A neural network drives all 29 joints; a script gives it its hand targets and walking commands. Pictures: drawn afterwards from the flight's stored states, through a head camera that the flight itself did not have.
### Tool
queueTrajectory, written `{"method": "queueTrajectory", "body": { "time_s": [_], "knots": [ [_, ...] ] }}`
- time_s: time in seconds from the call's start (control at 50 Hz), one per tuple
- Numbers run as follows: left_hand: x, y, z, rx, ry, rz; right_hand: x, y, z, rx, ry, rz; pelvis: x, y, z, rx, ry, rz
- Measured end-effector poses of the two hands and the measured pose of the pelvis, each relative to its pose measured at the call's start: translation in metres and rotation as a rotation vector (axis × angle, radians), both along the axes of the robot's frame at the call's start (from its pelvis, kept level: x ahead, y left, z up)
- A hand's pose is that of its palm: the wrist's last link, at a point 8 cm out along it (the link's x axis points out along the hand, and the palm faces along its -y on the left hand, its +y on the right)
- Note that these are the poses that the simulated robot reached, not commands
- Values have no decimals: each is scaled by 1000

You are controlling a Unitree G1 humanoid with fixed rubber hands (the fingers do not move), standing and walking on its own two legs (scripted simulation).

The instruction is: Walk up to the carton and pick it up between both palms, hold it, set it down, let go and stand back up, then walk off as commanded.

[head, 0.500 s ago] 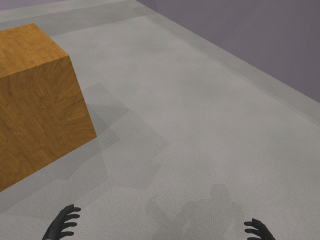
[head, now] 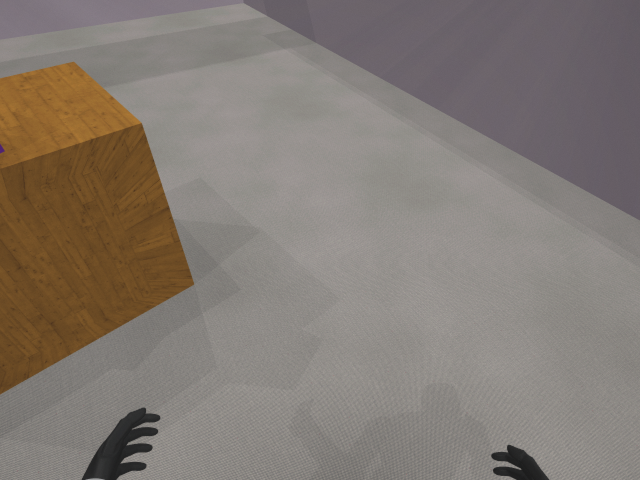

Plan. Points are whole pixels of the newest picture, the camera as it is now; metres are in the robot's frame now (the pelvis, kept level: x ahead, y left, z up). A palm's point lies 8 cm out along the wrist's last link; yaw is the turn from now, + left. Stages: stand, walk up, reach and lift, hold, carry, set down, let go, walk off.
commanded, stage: stand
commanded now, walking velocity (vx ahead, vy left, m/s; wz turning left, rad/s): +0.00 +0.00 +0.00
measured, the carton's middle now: out of the picture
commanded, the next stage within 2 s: walk up in 0.30 s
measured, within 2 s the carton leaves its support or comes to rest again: neither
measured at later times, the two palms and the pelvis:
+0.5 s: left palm out of the picture +0.16 +0.27 -0.06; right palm out of the picture +0.13 -0.27 -0.08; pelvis -0.01 +0.00 +0.00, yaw +0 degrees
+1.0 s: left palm out of the picture +0.13 +0.50 -0.05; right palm out of the picture +0.18 -0.16 -0.07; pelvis +0.03 +0.15 +0.00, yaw +12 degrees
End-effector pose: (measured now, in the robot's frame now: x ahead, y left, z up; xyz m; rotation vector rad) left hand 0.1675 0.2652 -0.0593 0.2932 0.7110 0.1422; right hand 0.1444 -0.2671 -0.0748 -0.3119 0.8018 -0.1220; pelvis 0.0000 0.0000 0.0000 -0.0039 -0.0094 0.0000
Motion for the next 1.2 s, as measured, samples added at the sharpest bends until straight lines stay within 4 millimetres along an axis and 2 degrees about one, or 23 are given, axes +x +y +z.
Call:
{"method": "queueTrajectory", "body": {
  "time_s": [0.52,0.58,0.66,0.72,0.78,0.84,0.9,0.98,1.04,1.12,1.2],
  "knots": [
    [-12,3,-1,6,6,4,-17,-5,-6,0,50,-4,-8,0,0,0,-10,2],
    [-30,26,6,45,2,46,-11,-6,-5,-4,105,53,-7,5,2,11,0,41],
    [-74,79,22,135,68,155,9,0,5,-12,133,118,-3,24,11,28,19,83],
    [-101,117,29,181,120,213,22,15,9,-15,154,153,1,43,14,20,17,97],
    [-112,151,27,200,147,241,32,41,10,-19,166,177,7,67,12,4,15,104],
    [-101,186,17,197,134,239,43,70,9,-43,153,179,16,96,4,-16,15,117],
    [-76,218,-5,189,90,227,42,90,-4,-89,133,150,20,126,-18,-23,-36,158],
    [-44,229,1,154,47,197,30,104,4,-109,190,129,26,143,-8,-15,-61,199],
    [-36,239,13,159,48,201,35,112,12,-116,210,129,35,152,3,-8,-64,231],
    [-36,253,22,177,73,234,53,127,7,-99,234,164,51,162,7,-5,-52,266],
    [-35,257,24,196,109,259,81,135,0,-77,241,195,71,164,7,8,-22,288]
  ]
}}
